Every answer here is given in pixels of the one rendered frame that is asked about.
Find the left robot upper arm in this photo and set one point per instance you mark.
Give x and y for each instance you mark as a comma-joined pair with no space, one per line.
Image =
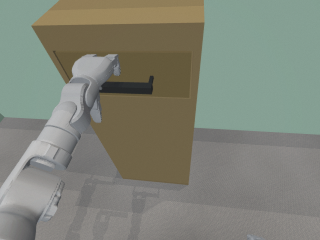
33,197

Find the drawer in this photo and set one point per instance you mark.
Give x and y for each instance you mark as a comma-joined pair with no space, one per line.
171,70

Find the robot left forearm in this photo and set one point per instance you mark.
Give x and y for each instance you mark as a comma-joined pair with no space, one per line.
55,144

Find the handle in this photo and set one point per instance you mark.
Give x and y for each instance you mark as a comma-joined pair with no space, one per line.
128,87

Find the robot left hand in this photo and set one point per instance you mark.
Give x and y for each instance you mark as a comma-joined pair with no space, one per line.
100,69

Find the cabinet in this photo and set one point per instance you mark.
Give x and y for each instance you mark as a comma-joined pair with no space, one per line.
148,138

